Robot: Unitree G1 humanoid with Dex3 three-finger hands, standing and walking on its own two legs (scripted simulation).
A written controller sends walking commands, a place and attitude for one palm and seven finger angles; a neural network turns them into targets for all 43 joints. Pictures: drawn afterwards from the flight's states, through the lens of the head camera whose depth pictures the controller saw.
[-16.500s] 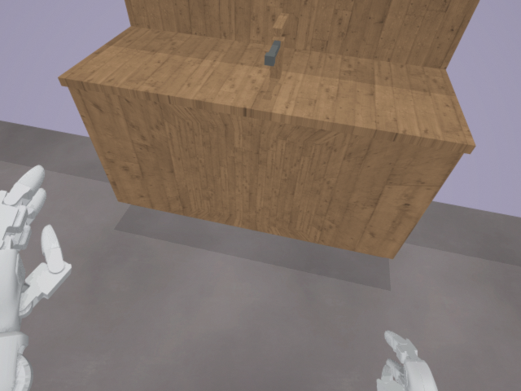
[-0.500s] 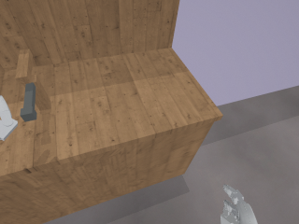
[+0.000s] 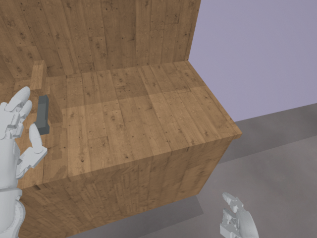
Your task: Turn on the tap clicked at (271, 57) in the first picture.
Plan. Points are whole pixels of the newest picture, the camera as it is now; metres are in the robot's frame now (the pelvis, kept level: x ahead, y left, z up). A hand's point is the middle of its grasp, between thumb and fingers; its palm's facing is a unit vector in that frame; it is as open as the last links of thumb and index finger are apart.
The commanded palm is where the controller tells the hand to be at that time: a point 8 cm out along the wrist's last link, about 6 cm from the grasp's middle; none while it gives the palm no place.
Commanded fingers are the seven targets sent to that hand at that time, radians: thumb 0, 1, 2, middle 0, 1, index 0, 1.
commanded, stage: look again from close up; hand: left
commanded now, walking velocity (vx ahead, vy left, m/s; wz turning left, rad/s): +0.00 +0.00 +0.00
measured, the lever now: (41, 127) +0.34 +0.34 +0.07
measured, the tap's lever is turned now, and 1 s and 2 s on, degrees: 0 0 0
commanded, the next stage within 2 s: come to a stop and stand still in 0.18 s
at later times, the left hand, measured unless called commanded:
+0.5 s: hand (32, 137) +0.24 +0.26 +0.18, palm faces +0.45 -0.81 -0.37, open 7.4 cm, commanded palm +0.16 +0.28 +0.17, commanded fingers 0.00 0.90 0.90 -0.20 -0.30 -0.20 -0.30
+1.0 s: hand (42, 155) +0.21 +0.24 +0.16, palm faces +0.40 -0.86 -0.32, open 7.4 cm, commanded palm +0.15 +0.28 +0.17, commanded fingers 0.00 0.90 0.90 -0.20 -0.30 -0.20 -0.30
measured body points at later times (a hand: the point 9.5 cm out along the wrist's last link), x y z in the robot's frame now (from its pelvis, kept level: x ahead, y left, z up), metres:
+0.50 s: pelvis +0.00 +0.00 +0.00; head +0.02 +0.01 +0.45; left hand +0.21 +0.31 +0.20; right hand +0.19 -0.22 -0.07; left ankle +0.01 +0.08 -0.74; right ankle +0.02 -0.14 -0.74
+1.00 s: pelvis -0.01 -0.01 +0.00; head +0.00 +0.02 +0.45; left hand +0.18 +0.29 +0.18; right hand +0.18 -0.22 -0.06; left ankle +0.01 +0.08 -0.74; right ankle +0.02 -0.14 -0.74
